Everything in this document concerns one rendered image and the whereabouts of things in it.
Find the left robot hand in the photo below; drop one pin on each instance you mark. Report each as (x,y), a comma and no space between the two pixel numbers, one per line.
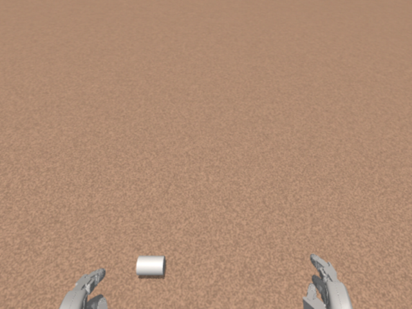
(77,298)

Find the can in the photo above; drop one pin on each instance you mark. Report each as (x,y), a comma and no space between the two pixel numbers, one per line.
(150,266)

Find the right robot hand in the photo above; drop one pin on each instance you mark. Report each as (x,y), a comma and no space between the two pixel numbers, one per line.
(333,292)

